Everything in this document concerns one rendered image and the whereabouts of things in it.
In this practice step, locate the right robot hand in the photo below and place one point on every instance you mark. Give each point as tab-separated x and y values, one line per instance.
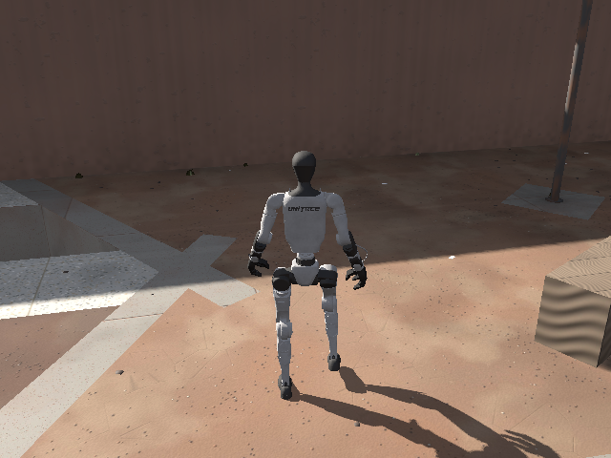
359	275

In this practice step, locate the left robot forearm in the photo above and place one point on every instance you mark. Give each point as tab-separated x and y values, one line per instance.
257	249

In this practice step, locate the robot left thigh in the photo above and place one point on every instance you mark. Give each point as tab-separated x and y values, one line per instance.
281	281

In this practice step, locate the robot right upper arm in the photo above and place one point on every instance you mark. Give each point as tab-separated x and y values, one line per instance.
335	202

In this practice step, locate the left robot hand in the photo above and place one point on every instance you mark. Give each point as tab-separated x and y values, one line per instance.
261	263

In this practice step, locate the robot left upper arm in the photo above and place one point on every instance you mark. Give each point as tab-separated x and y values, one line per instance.
274	202

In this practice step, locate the right robot foot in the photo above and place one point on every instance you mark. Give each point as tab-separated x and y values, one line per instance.
333	364

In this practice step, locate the right robot forearm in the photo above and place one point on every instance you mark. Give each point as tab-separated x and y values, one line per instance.
353	254

